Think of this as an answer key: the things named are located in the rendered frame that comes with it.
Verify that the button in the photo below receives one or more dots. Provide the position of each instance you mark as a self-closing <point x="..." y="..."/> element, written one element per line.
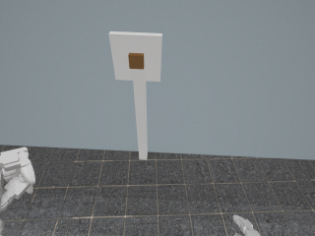
<point x="136" y="61"/>

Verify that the robot right hand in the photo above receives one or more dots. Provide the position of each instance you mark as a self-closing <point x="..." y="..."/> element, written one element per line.
<point x="245" y="226"/>

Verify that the panel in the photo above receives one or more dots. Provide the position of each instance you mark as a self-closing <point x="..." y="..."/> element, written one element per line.
<point x="150" y="44"/>

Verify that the robot left hand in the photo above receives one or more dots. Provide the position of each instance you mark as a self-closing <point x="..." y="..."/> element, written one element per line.
<point x="15" y="168"/>

